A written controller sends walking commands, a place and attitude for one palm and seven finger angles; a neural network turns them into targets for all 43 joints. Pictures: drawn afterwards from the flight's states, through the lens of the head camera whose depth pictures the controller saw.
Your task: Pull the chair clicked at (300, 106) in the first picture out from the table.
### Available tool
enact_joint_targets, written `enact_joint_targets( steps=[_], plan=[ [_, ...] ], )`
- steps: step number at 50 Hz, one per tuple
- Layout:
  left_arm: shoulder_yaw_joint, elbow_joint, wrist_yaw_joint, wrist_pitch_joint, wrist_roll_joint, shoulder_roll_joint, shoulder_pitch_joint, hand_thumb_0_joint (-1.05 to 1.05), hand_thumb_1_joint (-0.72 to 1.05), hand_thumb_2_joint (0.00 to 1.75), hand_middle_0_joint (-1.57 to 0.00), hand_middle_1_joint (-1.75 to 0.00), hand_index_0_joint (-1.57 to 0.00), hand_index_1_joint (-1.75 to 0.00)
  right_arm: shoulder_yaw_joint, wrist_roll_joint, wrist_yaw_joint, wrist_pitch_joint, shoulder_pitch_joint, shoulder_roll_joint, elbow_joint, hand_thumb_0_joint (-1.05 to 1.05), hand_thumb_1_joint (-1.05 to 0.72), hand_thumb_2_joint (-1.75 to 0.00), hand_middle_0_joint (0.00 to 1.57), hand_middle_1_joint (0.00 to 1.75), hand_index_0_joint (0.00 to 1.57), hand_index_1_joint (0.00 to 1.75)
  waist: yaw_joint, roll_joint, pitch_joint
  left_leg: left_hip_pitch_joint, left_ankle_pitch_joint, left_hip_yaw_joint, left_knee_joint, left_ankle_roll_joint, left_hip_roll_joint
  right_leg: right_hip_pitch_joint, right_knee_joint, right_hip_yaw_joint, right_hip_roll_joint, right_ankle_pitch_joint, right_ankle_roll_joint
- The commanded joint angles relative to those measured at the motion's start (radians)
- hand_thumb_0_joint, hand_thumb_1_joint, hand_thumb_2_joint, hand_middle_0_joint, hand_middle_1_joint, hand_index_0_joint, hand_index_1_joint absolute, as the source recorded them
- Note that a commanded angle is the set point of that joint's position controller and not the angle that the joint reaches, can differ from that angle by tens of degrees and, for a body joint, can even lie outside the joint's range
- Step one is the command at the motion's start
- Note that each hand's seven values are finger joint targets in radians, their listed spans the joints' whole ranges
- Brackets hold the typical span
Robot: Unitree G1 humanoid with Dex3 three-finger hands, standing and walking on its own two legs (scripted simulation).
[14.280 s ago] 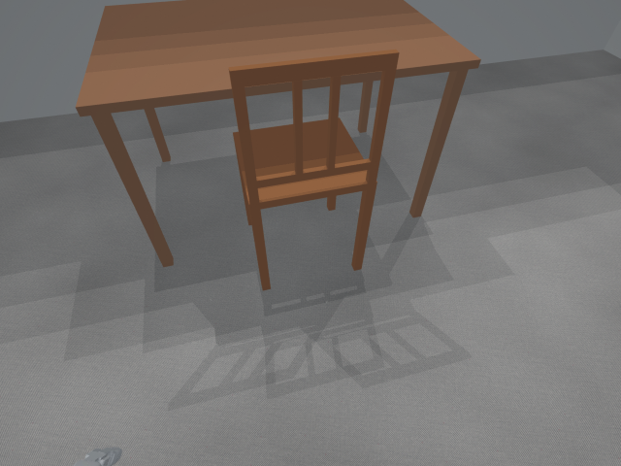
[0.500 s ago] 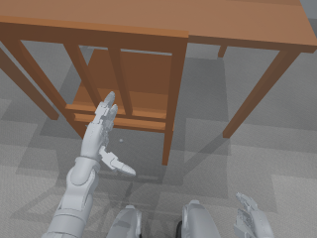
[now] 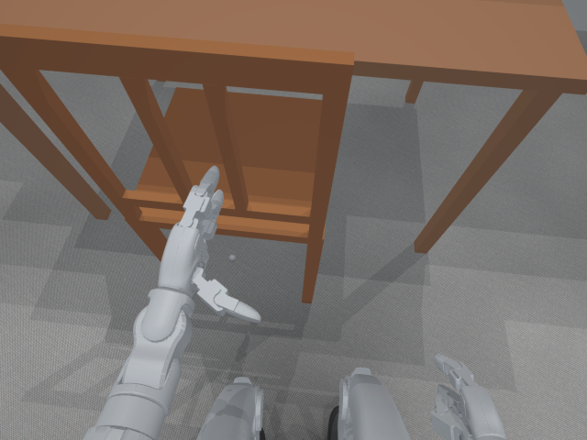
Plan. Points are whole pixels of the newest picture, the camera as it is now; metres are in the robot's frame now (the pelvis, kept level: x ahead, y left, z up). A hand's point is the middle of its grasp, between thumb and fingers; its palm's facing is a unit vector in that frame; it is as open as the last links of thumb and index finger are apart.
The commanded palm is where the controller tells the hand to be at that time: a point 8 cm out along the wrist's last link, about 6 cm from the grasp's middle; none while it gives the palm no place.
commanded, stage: aim the fingers beside a spindle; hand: left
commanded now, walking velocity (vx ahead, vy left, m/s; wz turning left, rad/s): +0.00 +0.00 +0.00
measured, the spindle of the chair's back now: (167, 151) +0.51 +0.20 +0.04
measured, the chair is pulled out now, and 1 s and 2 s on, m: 0.00 -0.02 -0.02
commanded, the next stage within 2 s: push the fingers through the gap in 0.10 s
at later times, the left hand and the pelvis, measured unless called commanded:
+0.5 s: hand (235, 237) +0.37 +0.09 +0.03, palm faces -0.16 -0.99 -0.05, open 16.9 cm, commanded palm +0.36 +0.14 +0.03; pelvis +0.00 +0.00 +0.00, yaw +0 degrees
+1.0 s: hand (239, 205) +0.42 +0.09 +0.03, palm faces -0.14 -0.99 -0.05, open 16.9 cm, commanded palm +0.40 +0.14 +0.03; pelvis -0.01 +0.00 +0.00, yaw +0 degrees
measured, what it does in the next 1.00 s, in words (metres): stands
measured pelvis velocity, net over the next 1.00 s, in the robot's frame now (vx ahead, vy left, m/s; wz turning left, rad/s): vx -0.01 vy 0.00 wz -0.01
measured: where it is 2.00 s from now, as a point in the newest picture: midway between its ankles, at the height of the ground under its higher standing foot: outside the picture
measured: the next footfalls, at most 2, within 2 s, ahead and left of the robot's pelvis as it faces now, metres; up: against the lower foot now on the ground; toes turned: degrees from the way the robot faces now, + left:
none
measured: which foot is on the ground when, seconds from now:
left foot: down 0.00-1.00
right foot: down 0.00-1.00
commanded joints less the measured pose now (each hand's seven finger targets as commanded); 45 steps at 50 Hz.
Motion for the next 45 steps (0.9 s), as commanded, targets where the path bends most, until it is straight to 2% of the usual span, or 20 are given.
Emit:
enact_joint_targets(
  steps=[1, 3, 4, 6, 10, 11, 14, 16, 18, 20, 22, 24, 28, 32, 33, 35, 36, 38, 41, 45],
  plan=[
    [0.067, -0.207, 0.009, -0.06, -0.009, 0.094, -0.202, 0.0, -0.5, 0.3, -0.06, -0.08, -0.06, -0.08, -0.052, 0.006, -0.009, -0.038, 0.022, -0.132, -0.133, 0.0, -0.9, -0.9, 0.2, 0.3, 0.2, 0.3, -0.008, -0.038, -0.413, 0.162, 0.311, -0.034, -0.18, 0.008, -0.02, 0.35, -0.16, 0.047, 0.033, 0.249, -0.027],
    [0.068, -0.21, -0.001, -0.057, -0.016, 0.09, -0.179, 0.0, -0.5, 0.3, -0.06, -0.08, -0.06, -0.08, -0.05, 0.008, -0.007, -0.035, 0.018, -0.13, -0.136, 0.0, -0.9, -0.9, 0.2, 0.3, 0.2, 0.3, -0.002, -0.031, -0.421, 0.169, 0.32, -0.031, -0.184, 0.006, -0.02, 0.362, -0.163, 0.048, 0.032, 0.262, -0.027],
    [0.057, -0.204, -0.005, -0.054, -0.021, 0.079, -0.191, 0.0, -0.5, 0.3, -0.06, -0.08, -0.06, -0.08, -0.049, 0.009, -0.007, -0.034, 0.018, -0.13, -0.135, 0.0, -0.9, -0.9, 0.2, 0.3, 0.2, 0.3, -0.014, -0.056, -0.405, 0.162, 0.305, -0.032, -0.183, 0.008, -0.018, 0.358, -0.169, 0.047, 0.033, 0.253, -0.024],
    [0.064, -0.197, -0.013, -0.054, -0.023, 0.086, -0.18, 0.0, -0.5, 0.3, -0.06, -0.08, -0.06, -0.08, -0.05, 0.011, -0.01, -0.035, 0.017, -0.133, -0.136, 0.0, -0.9, -0.9, 0.2, 0.3, 0.2, 0.3, -0.015, -0.059, -0.4, 0.15, 0.299, -0.029, -0.179, 0.011, -0.018, 0.357, -0.172, 0.05, 0.035, 0.249, -0.024],
    [0.012, -0.228, -0.022, -0.061, -0.022, 0.046, -0.184, 0.0, -0.5, 0.3, -0.06, -0.08, -0.06, -0.08, -0.053, 0.011, -0.008, -0.039, 0.021, -0.132, -0.136, 0.0, -0.9, -0.9, 0.2, 0.3, 0.2, 0.3, -0.02, -0.024, -0.4, 0.196, 0.323, -0.041, -0.187, 0.005, -0.013, 0.323, -0.167, 0.039, 0.033, 0.252, -0.026],
    [-0.003, -0.225, -0.02, -0.059, -0.02, 0.039, -0.219, 0.0, -0.5, 0.3, -0.06, -0.08, -0.06, -0.08, -0.052, 0.011, -0.009, -0.04, 0.022, -0.132, -0.132, 0.0, -0.9, -0.9, 0.2, 0.3, 0.2, 0.3, -0.037, -0.017, -0.387, 0.196, 0.322, -0.042, -0.179, 0.008, -0.012, 0.3, -0.166, 0.036, 0.034, 0.247, -0.025],
    [0.027, -0.176, -0.008, -0.062, -0.012, 0.067, -0.296, 0.0, -0.5, 0.3, -0.06, -0.08, -0.06, -0.08, -0.049, 0.008, -0.015, -0.041, 0.027, -0.137, -0.109, 0.0, -0.9, -0.9, 0.2, 0.3, 0.2, 0.3, -0.046, -0.043, -0.366, 0.162, 0.276, -0.045, -0.17, 0.009, -0.013, 0.282, -0.169, 0.04, 0.034, 0.203, -0.023],
    [0.066, -0.175, 0.004, -0.068, -0.008, 0.11, -0.347, 0.0, -0.5, 0.3, -0.06, -0.08, -0.06, -0.08, -0.05, 0.006, -0.018, -0.043, 0.028, -0.141, -0.1, 0.0, -0.9, -0.9, 0.2, 0.3, 0.2, 0.3, -0.039, -0.012, -0.377, 0.164, 0.279, -0.044, -0.169, 0.007, -0.015, 0.278, -0.161, 0.041, 0.034, 0.197, -0.026],
    [0.065, -0.167, 0.01, -0.069, -0.006, 0.091, -0.322, 0.0, -0.5, 0.3, -0.06, -0.08, -0.06, -0.08, -0.052, 0.002, -0.015, -0.042, 0.028, -0.137, -0.105, 0.0, -0.9, -0.9, 0.2, 0.3, 0.2, 0.3, -0.023, 0.002, -0.433, 0.196, 0.331, -0.044, -0.172, 0.004, -0.017, 0.303, -0.15, 0.04, 0.032, 0.243, -0.028],
    [0.045, -0.156, 0.012, -0.061, -0.008, 0.066, -0.337, 0.0, -0.5, 0.3, -0.06, -0.08, -0.06, -0.08, -0.052, 0.002, -0.01, -0.039, 0.034, -0.134, -0.104, 0.0, -0.9, -0.9, 0.2, 0.3, 0.2, 0.3, -0.027, 0.02, -0.442, 0.21, 0.361, -0.045, -0.174, 0.0, -0.014, 0.301, -0.145, 0.036, 0.032, 0.268, -0.028],
    [0.07, -0.118, 0.016, -0.05, -0.009, 0.081, -0.33, 0.0, -0.5, 0.3, -0.06, -0.08, -0.06, -0.08, -0.054, 0.002, -0.008, -0.032, 0.045, -0.137, -0.101, 0.0, -0.9, -0.9, 0.2, 0.3, 0.2, 0.3, -0.033, -0.033, -0.452, 0.19, 0.368, -0.04, -0.169, 0.004, -0.014, 0.33, -0.149, 0.039, 0.036, 0.296, -0.025],
    [0.078, -0.114, 0.013, -0.047, -0.009, 0.088, -0.33, 0.0, -0.5, 0.3, -0.06, -0.08, -0.06, -0.08, -0.052, 0.003, -0.005, -0.027, 0.045, -0.137, -0.105, 0.0, -0.9, -0.9, 0.2, 0.3, 0.2, 0.3, -0.027, -0.031, -0.454, 0.175, 0.356, -0.033, -0.175, 0.003, -0.016, 0.352, -0.153, 0.045, 0.035, 0.301, -0.025],
    [0.061, -0.092, 0.019, -0.055, -0.003, 0.073, -0.404, 0.0, -0.5, 0.3, -0.06, -0.08, -0.06, -0.08, -0.054, 0.003, -0.005, -0.02, 0.056, -0.137, -0.093, 0.0, -0.9, -0.9, 0.2, 0.3, 0.2, 0.3, -0.05, -0.038, -0.427, 0.173, 0.338, -0.037, -0.174, 0.005, -0.012, 0.322, -0.157, 0.042, 0.037, 0.279, -0.022],
    [0.091, -0.057, 0.019, -0.072, -0.002, 0.106, -0.467, 0.0, -0.5, 0.3, -0.06, -0.08, -0.06, -0.08, -0.052, 0.002, -0.009, -0.023, 0.063, -0.139, -0.075, 0.0, -0.9, -0.9, 0.2, 0.3, 0.2, 0.3, -0.054, -0.026, -0.418, 0.157, 0.308, -0.036, -0.174, 0.006, -0.015, 0.318, -0.164, 0.048, 0.037, 0.253, -0.023],
    [0.076, -0.04, 0.017, -0.074, -0.004, 0.09, -0.496, 0.0, -0.5, 0.3, -0.06, -0.08, -0.06, -0.08, -0.05, 0.001, -0.009, -0.024, 0.06, -0.139, -0.068, 0.0, -0.9, -0.9, 0.2, 0.3, 0.2, 0.3, -0.064, -0.03, -0.406, 0.151, 0.288, -0.036, -0.172, 0.007, -0.015, 0.305, -0.169, 0.048, 0.037, 0.233, -0.021],
    [0.098, 0.0, 0.017, -0.082, -0.004, 0.113, -0.558, 0.0, -0.5, 0.3, -0.06, -0.08, -0.06, -0.08, -0.049, 0.002, -0.013, -0.026, 0.06, -0.143, -0.057, 0.0, -0.9, -0.9, 0.2, 0.3, 0.2, 0.3, -0.074, -0.042, -0.391, 0.121, 0.243, -0.032, -0.167, 0.011, -0.017, 0.295, -0.178, 0.056, 0.038, 0.189, -0.019],
    [0.093, -0.007, 0.016, -0.088, -0.001, 0.115, -0.604, 0.0, -0.5, 0.3, -0.06, -0.08, -0.06, -0.08, -0.05, 0.001, -0.015, -0.028, 0.063, -0.143, -0.053, 0.0, -0.9, -0.9, 0.2, 0.3, 0.2, 0.3, -0.079, -0.008, -0.398, 0.134, 0.247, -0.035, -0.166, 0.011, -0.017, 0.279, -0.172, 0.054, 0.038, 0.186, -0.021],
    [0.112, 0.019, 0.014, -0.092, -0.003, 0.123, -0.604, 0.0, -0.5, 0.3, -0.06, -0.08, -0.06, -0.08, -0.052, -0.001, -0.015, -0.031, 0.071, -0.144, -0.047, 0.0, -0.9, -0.9, 0.2, 0.3, 0.2, 0.3, -0.065, 0.011, -0.439, 0.158, 0.27, -0.038, -0.172, 0.007, -0.018, 0.292, -0.166, 0.052, 0.038, 0.199, -0.025],
    [0.095, 0.068, 0.01, -0.088, -0.004, 0.106, -0.666, 0.0, -0.5, 0.3, -0.06, -0.08, -0.06, -0.08, -0.05, 0.0, -0.014, -0.033, 0.078, -0.147, -0.039, 0.0, -0.9, -0.9, 0.2, 0.3, 0.2, 0.3, -0.082, 0.007, -0.434, 0.155, 0.265, -0.045, -0.172, 0.008, -0.016, 0.268, -0.164, 0.045, 0.041, 0.19, -0.024],
    [0.122, 0.125, 0.01, -0.091, -0.004, 0.122, -0.7, 0.0, -0.5, 0.3, -0.06, -0.08, -0.06, -0.08, -0.051, -0.004, -0.01, -0.032, 0.089, -0.148, -0.034, 0.0, -0.9, -0.9, 0.2, 0.3, 0.2, 0.3, -0.08, -0.011, -0.457, 0.136, 0.265, -0.038, -0.169, 0.009, -0.019, 0.294, -0.168, 0.054, 0.042, 0.199, -0.022]
  ],
)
